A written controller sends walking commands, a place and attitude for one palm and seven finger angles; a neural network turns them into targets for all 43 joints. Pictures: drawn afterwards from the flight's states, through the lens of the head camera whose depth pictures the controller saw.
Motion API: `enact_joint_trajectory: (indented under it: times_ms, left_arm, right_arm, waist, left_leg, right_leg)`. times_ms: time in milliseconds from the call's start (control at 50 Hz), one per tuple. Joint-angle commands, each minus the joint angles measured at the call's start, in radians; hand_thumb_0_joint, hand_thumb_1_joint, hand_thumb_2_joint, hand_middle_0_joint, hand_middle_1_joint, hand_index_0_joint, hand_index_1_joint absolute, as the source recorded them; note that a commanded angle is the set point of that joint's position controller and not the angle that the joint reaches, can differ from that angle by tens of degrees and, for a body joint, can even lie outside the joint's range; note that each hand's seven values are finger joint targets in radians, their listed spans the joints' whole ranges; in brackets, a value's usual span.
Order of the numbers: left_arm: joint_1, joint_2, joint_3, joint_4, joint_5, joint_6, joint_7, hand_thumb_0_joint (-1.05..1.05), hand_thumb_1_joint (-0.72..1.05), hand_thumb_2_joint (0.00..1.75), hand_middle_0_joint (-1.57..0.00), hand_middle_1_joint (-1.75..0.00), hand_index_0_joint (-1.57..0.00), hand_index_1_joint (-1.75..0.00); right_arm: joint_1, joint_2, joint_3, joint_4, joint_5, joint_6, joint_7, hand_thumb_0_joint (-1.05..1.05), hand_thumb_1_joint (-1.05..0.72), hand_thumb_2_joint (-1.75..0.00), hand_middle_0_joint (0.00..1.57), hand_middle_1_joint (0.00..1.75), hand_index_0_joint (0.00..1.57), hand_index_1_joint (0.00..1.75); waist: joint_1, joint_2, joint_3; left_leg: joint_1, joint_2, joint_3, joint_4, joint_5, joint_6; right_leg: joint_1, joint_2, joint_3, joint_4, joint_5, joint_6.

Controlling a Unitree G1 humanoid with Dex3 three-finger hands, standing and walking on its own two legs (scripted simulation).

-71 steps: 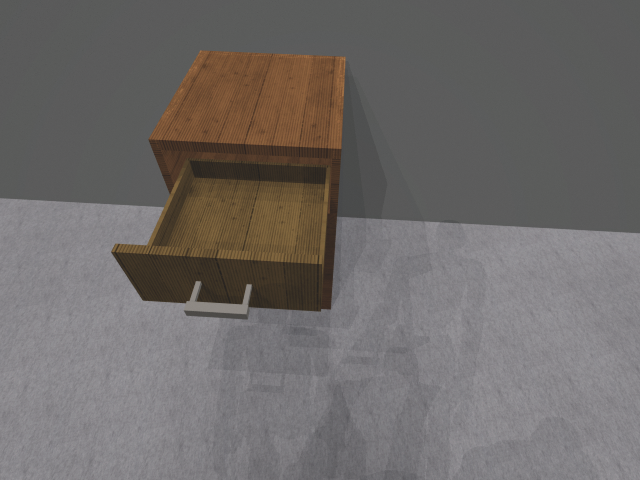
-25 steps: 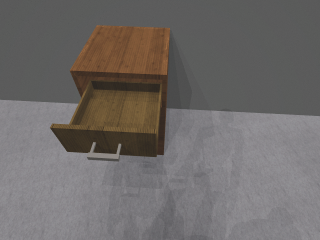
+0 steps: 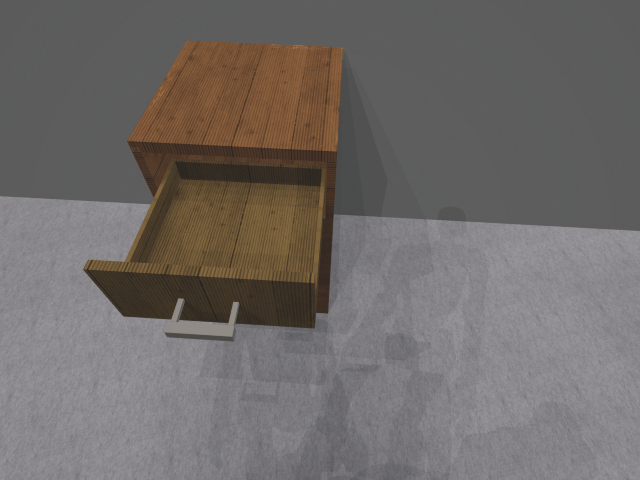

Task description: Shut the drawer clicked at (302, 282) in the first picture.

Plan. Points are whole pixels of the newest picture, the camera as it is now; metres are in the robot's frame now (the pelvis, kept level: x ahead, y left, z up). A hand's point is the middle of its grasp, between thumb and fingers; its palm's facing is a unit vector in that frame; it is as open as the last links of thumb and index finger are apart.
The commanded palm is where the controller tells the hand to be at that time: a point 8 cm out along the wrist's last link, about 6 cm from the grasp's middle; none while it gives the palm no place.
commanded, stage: come to a stop and stand still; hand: left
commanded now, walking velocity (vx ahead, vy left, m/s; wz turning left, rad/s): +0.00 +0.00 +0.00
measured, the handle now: (204, 319) +0.39 +0.23 -0.16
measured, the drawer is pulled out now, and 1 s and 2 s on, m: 0.30 0.30 0.30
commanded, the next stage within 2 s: look again from close up in 0.92 s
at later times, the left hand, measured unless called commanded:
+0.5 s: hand out of the picture +0.05 +0.17 -0.16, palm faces +0.05 -0.96 -0.27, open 7.3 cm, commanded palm none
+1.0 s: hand out of the picture +0.04 +0.14 -0.15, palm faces +0.04 -0.97 -0.22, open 7.3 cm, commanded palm none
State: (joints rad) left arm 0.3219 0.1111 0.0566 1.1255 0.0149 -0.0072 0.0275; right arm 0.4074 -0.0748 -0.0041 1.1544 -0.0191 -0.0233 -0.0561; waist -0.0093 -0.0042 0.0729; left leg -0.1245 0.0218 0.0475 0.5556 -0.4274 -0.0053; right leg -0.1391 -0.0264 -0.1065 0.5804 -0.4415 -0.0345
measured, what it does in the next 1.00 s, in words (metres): steps on the spot: left foot, then right foot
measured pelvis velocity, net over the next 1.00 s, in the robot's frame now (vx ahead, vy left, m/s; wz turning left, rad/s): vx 0.04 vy -0.03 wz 0.01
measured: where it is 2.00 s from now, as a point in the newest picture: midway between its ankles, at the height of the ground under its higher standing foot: outside the picture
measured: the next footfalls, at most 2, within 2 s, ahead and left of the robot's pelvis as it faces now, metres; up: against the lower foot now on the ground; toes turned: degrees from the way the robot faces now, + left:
left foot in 0.18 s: +0.08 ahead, +0.13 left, +0.00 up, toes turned +2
right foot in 0.36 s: +0.04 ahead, -0.10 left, +0.00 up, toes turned -3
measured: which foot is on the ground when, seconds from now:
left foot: down 0.00-0.04, up 0.06-0.16, down 0.18-1.00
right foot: down 0.00-0.18, up 0.20-0.34, down 0.36-1.00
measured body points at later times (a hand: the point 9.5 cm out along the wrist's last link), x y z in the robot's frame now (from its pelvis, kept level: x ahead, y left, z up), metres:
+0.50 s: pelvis +0.05 -0.02 +0.01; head +0.09 -0.04 +0.46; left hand +0.05 +0.22 -0.14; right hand +0.06 -0.24 -0.16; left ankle +0.03 +0.13 -0.73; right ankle +0.00 -0.10 -0.73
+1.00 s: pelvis +0.04 -0.03 +0.02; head +0.06 -0.05 +0.46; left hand +0.04 +0.19 -0.14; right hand +0.03 -0.24 -0.15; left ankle +0.03 +0.13 -0.73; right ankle +0.00 -0.10 -0.73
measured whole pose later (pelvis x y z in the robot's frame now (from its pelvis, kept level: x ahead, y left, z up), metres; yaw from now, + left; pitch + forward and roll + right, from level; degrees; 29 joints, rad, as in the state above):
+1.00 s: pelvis +0.04 -0.03 +0.02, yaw +1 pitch -2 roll +1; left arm 0.26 0.14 0.01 1.11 0.01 -0.01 0.04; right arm 0.29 -0.13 0.00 1.12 -0.02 0.02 -0.03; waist -0.01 0.02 0.08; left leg -0.13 0.07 0.02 0.39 -0.22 -0.06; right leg -0.09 0.05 -0.06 0.40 -0.28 -0.07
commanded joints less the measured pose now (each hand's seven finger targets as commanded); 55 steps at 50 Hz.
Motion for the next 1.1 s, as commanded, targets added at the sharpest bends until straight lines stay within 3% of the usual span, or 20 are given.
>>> enact_joint_trajectory:
  times_ms: [0, 20, 40, 80, 100, 120, 140, 160, 180, 240, 300, 340, 360, 440, 560, 940, 960, 980, 1020, 1080]
  left_arm:
    - [0.305, 0.139, 0.039, 0.038, 0.001, -0.023, 0.016, 0.00, 0.90, 0.90, -0.20, -0.30, -0.20, -0.30]
    - [0.316, 0.132, 0.031, 0.052, 0.008, -0.020, 0.024, 0.00, 0.90, 0.90, -0.20, -0.30, -0.20, -0.30]
    - [0.268, 0.119, 0.023, 0.044, 0.018, -0.019, 0.034, 0.00, 0.90, 0.90, -0.20, -0.30, -0.20, -0.30]
    - [0.137, 0.123, 0.019, -0.007, 0.022, -0.010, 0.043, 0.00, 0.90, 0.90, -0.20, -0.30, -0.20, -0.30]
    - [0.059, 0.121, 0.015, -0.030, 0.010, -0.010, 0.038, 0.00, 0.90, 0.90, -0.20, -0.30, -0.20, -0.30]
    - [0.014, 0.106, 0.010, -0.047, -0.006, -0.010, 0.031, 0.00, 0.90, 0.90, -0.20, -0.30, -0.20, -0.30]
    - [0.035, 0.073, 0.008, -0.067, -0.023, -0.007, 0.026, 0.00, 0.90, 0.90, -0.20, -0.30, -0.20, -0.30]
    - [0.030, 0.060, 0.001, -0.071, -0.028, 0.002, 0.031, 0.00, 0.90, 0.90, -0.20, -0.30, -0.20, -0.30]
    - [0.048, 0.052, 0.001, -0.065, -0.017, 0.013, 0.033, 0.00, 0.90, 0.90, -0.20, -0.30, -0.20, -0.30]
    - [0.025, 0.053, -0.004, -0.048, -0.006, 0.029, 0.026, 0.00, 0.90, 0.90, -0.20, -0.30, -0.20, -0.30]
    - [0.089, 0.072, -0.006, -0.023, -0.003, 0.019, 0.022, 0.00, 0.90, 0.90, -0.20, -0.30, -0.20, -0.30]
    - [0.075, 0.132, 0.004, -0.037, 0.003, 0.006, 0.023, 0.00, 0.90, 0.90, -0.20, -0.30, -0.20, -0.30]
    - [0.042, 0.150, 0.001, -0.050, 0.000, 0.003, 0.019, 0.00, 0.90, 0.90, -0.20, -0.30, -0.20, -0.30]
    - [-0.003, 0.147, 0.000, -0.070, -0.002, 0.001, 0.023, 0.00, 0.90, 0.90, -0.20, -0.30, -0.20, -0.30]
    - [0.001, 0.148, -0.003, -0.075, -0.005, -0.005, 0.030, 0.00, 0.90, 0.90, -0.20, -0.30, -0.20, -0.30]
    - [0.004, 0.122, -0.022, -0.020, -0.012, -0.013, 0.016, 0.00, 0.90, 0.90, -0.20, -0.30, -0.20, -0.30]
    - [0.005, 0.303, -0.039, -0.102, -0.002, -0.047, 0.016, 0.00, 0.90, 0.90, -0.20, -0.30, -0.20, -0.30]
    - [-0.018, 0.253, -0.004, -0.109, -0.003, -0.049, 0.026, 0.00, 0.90, 0.90, -0.20, -0.30, -0.20, -0.30]
    - [0.023, 0.212, -0.017, -0.103, -0.005, -0.052, 0.029, 0.00, 0.90, 0.90, -0.20, -0.30, -0.20, -0.30]
    - [0.008, 0.176, -0.031, -0.122, 0.005, -0.033, 0.032, 0.00, 0.90, 0.90, -0.20, -0.30, -0.20, -0.30]
  right_arm:
    - [-0.034, -0.062, -0.019, -0.073, 0.016, -0.001, -0.001, 0.00, -0.90, -0.90, 0.20, 0.30, 0.20, 0.30]
    - [-0.110, -0.068, -0.027, -0.101, 0.017, 0.006, -0.003, 0.00, -0.90, -0.90, 0.20, 0.30, 0.20, 0.30]
    - [-0.133, -0.070, -0.031, -0.111, 0.017, 0.011, -0.004, 0.00, -0.90, -0.90, 0.20, 0.30, 0.20, 0.30]
    - [-0.098, -0.043, -0.026, -0.110, 0.020, 0.010, 0.006, 0.00, -0.90, -0.90, 0.20, 0.30, 0.20, 0.30]
    - [-0.024, -0.038, -0.023, -0.077, 0.017, 0.011, 0.009, 0.00, -0.90, -0.90, 0.20, 0.30, 0.20, 0.30]
    - [0.094, -0.045, -0.021, -0.028, 0.008, 0.006, 0.009, 0.00, -0.90, -0.90, 0.20, 0.30, 0.20, 0.30]
    - [0.152, -0.119, -0.029, -0.014, -0.007, -0.002, -0.004, 0.00, -0.90, -0.90, 0.20, 0.30, 0.20, 0.30]
    - [0.136, -0.125, -0.031, -0.015, 0.000, 0.002, -0.016, 0.00, -0.90, -0.90, 0.20, 0.30, 0.20, 0.30]
    - [0.092, -0.138, -0.029, -0.027, -0.006, 0.010, -0.011, 0.00, -0.90, -0.90, 0.20, 0.30, 0.20, 0.30]
    - [-0.034, -0.113, -0.012, -0.060, 0.000, 0.013, -0.012, 0.00, -0.90, -0.90, 0.20, 0.30, 0.20, 0.30]
    - [-0.068, -0.140, -0.024, -0.083, 0.013, 0.019, -0.014, 0.00, -0.90, -0.90, 0.20, 0.30, 0.20, 0.30]
    - [-0.059, -0.140, -0.041, -0.106, 0.024, 0.028, -0.004, 0.00, -0.90, -0.90, 0.20, 0.30, 0.20, 0.30]
    - [-0.062, -0.135, -0.044, -0.109, 0.026, 0.031, 0.002, 0.00, -0.90, -0.90, 0.20, 0.30, 0.20, 0.30]
    - [-0.075, -0.123, -0.044, -0.107, 0.017, 0.049, 0.007, 0.00, -0.90, -0.90, 0.20, 0.30, 0.20, 0.30]
    - [-0.088, -0.128, -0.036, -0.105, 0.016, 0.039, 0.009, 0.00, -0.90, -0.90, 0.20, 0.30, 0.20, 0.30]
    - [-0.035, -0.122, -0.009, -0.033, 0.008, 0.033, 0.010, 0.00, -0.90, -0.90, 0.20, 0.30, 0.20, 0.30]
    - [-0.134, -0.234, -0.016, -0.167, 0.003, 0.017, 0.024, 0.00, -0.90, -0.90, 0.20, 0.30, 0.20, 0.30]
    - [-0.113, -0.221, -0.045, -0.189, -0.003, 0.004, 0.018, 0.00, -0.90, -0.90, 0.20, 0.30, 0.20, 0.30]
    - [-0.094, -0.165, -0.034, -0.172, 0.003, 0.001, 0.013, 0.00, -0.90, -0.90, 0.20, 0.30, 0.20, 0.30]
    - [-0.074, -0.146, -0.029, -0.179, 0.007, 0.018, 0.021, 0.00, -0.90, -0.90, 0.20, 0.30, 0.20, 0.30]
  waist:
    - [0.113, -0.214, 0.032]
    - [0.125, -0.214, 0.070]
    - [0.107, -0.188, 0.072]
    - [0.043, -0.149, 0.045]
    - [-0.017, -0.125, 0.014]
    - [-0.064, -0.043, -0.001]
    - [-0.057, 0.170, -0.041]
    - [-0.037, 0.246, -0.048]
    - [-0.023, 0.165, -0.026]
    - [0.015, 0.208, 0.104]
    - [0.038, 0.076, -0.010]
    - [0.013, -0.037, -0.068]
    - [0.002, -0.016, -0.068]
    - [-0.003, -0.098, -0.030]
    - [0.006, -0.042, -0.100]
    - [0.000, 0.008, 0.027]
    - [-0.001, -0.025, 0.073]
    - [-0.002, 0.026, -0.057]
    - [0.005, -0.030, -0.189]
    - [-0.010, -0.149, -0.122]
  left_leg:
    - [-0.399, -0.022, 0.054, 0.305, 0.088, 0.035]
    - [-0.477, 0.001, 0.008, 0.401, -0.150, 0.023]
    - [-0.483, 0.025, -0.036, 0.394, -0.189, 0.017]
    - [-0.366, 0.048, -0.053, 0.148, -0.149, 0.028]
    - [-0.176, 0.022, -0.021, -0.048, 0.049, 0.026]
    - [0.003, -0.005, -0.007, -0.157, 0.417, 0.033]
    - [0.076, 0.152, -0.215, -0.170, 0.746, 0.094]
    - [0.042, 0.270, -0.329, -0.212, 0.994, 0.175]
    - [-0.024, 0.285, -0.299, -0.232, 0.845, 0.208]
    - [-0.114, 0.237, -0.249, -0.262, 0.704, 0.172]
    - [0.033, 0.153, -0.153, -0.128, 0.791, 0.109]
    - [-0.001, 0.068, -0.074, -0.075, 0.552, 0.036]
    - [-0.011, 0.051, -0.063, -0.100, 0.453, 0.025]
    - [0.001, 0.048, -0.042, -0.080, 0.397, 0.009]
    - [0.032, 0.069, -0.038, -0.119, 0.471, 0.006]
    - [0.022, 0.076, -0.051, -0.201, 0.348, 0.002]
    - [-0.032, 0.040, -0.075, -0.081, 0.384, 0.018]
    - [-0.097, 0.048, -0.057, -0.033, 0.262, 0.019]
    - [-0.142, 0.021, -0.057, 0.025, 0.182, 0.020]
    - [-0.163, 0.026, -0.054, 0.076, 0.091, 0.013]
  right_leg:
    - [0.331, -0.249, 0.270, -0.186, 0.843, -0.171]
    - [0.349, -0.317, 0.298, -0.174, 1.083, -0.225]
    - [0.326, -0.325, 0.276, -0.152, 1.159, -0.232]
    - [0.249, -0.286, 0.182, -0.083, 1.114, -0.166]
    - [0.133, -0.219, 0.105, -0.018, 1.054, -0.102]
    - [0.013, -0.132, 0.050, 0.089, 0.891, -0.041]
    - [-0.105, -0.025, 0.014, 0.190, 0.432, 0.021]
    - [-0.126, 0.013, 0.059, 0.263, -0.107, 0.035]
    - [-0.096, -0.001, 0.107, 0.286, -0.191, 0.015]
    - [-0.126, -0.043, 0.102, 0.158, -0.107, 0.026]
    - [-0.064, -0.022, 0.086, -0.158, 0.214, 0.029]
    - [-0.012, -0.100, 0.186, -0.158, 0.612, -0.016]
    - [-0.016, -0.133, 0.189, -0.140, 0.668, -0.038]
    - [-0.061, -0.142, 0.199, -0.144, 0.709, -0.050]
    - [0.014, -0.106, 0.178, -0.145, 0.731, -0.019]
    - [-0.020, -0.069, 0.170, -0.292, 0.419, -0.012]
    - [-0.056, -0.063, 0.217, -0.246, 0.628, 0.026]
    - [0.012, -0.144, 0.258, -0.183, 0.680, 0.015]
    - [0.131, -0.187, 0.287, -0.172, 0.854, -0.018]
    - [0.026, -0.192, 0.284, -0.212, 0.647, -0.064]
